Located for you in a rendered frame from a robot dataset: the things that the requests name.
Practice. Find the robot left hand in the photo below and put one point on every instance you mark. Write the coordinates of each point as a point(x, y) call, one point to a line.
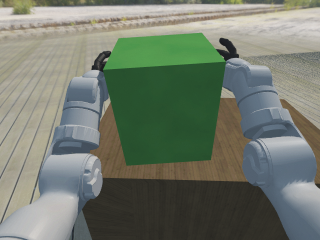
point(99, 62)

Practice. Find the carton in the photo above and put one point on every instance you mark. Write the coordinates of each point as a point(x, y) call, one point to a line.
point(165, 93)

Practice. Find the left robot upper arm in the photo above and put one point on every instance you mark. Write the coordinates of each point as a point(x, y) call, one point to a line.
point(67, 182)

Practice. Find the pedestal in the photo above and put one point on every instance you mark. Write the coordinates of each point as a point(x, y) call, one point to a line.
point(193, 200)

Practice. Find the right robot upper arm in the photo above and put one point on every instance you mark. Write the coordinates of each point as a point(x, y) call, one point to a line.
point(284, 168)

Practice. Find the robot right hand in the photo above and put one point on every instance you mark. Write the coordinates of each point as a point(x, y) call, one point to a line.
point(230, 47)

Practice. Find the right robot forearm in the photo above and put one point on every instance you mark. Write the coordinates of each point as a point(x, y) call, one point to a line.
point(257, 99)

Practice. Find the left robot forearm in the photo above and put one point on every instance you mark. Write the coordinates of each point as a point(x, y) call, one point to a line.
point(78, 131)

